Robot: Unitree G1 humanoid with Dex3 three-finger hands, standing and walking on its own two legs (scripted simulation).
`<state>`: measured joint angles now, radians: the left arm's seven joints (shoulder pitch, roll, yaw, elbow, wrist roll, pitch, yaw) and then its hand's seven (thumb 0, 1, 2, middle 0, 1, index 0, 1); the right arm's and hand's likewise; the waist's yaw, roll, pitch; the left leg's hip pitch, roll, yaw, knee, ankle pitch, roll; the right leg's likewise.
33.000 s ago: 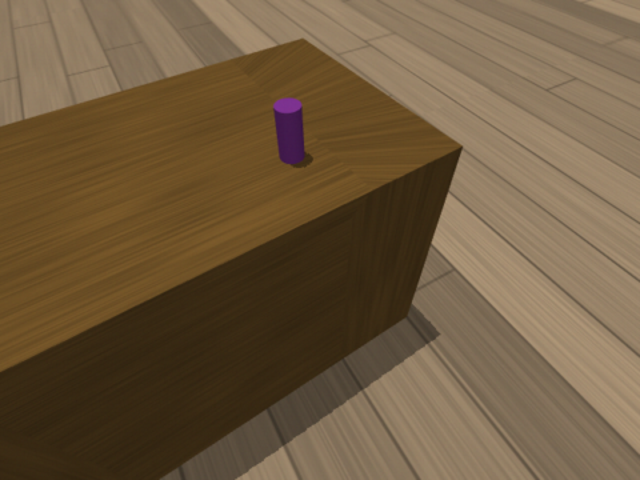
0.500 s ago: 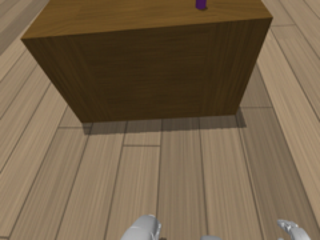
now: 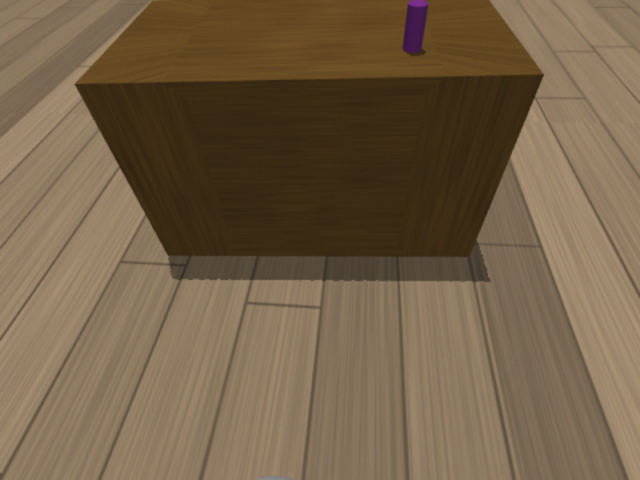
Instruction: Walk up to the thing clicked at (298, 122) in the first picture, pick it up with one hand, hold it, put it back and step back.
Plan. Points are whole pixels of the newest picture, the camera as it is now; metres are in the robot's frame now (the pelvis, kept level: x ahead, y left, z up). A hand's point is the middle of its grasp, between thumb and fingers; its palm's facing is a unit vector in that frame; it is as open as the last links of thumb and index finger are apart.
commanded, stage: step back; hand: right
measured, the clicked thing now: (414, 27) +1.19 -0.20 +0.05
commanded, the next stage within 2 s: stand in 0.52 s
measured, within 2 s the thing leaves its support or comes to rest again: neither
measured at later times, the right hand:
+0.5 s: hand out of the picture +0.15 -0.20 -0.14, palm faces -0.02 +0.94 -0.34, open 7.4 cm
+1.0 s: hand out of the picture +0.10 -0.22 -0.13, palm faces +0.03 +0.94 -0.33, open 7.4 cm
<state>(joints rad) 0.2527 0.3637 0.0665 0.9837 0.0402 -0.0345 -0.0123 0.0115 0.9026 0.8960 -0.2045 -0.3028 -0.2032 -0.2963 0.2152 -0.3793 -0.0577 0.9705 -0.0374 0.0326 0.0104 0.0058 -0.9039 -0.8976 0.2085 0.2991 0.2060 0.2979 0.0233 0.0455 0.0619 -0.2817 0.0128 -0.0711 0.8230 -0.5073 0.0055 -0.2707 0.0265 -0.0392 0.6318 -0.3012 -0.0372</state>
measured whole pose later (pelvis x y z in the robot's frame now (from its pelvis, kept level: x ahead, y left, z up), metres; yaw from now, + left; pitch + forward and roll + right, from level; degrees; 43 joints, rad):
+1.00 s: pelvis +0.04 +0.04 +0.02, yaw -2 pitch -3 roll +0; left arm 0.11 0.35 0.00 1.13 0.01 -0.02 -0.01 0.01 0.90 0.90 -0.20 -0.30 -0.20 -0.30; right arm 0.10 -0.35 -0.02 1.15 -0.01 0.00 0.02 0.00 -0.91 -0.90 0.21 0.30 0.20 0.30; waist -0.01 0.00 0.07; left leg -0.17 0.04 0.04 0.36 -0.14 -0.02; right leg -0.09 -0.02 0.02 0.35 -0.21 0.03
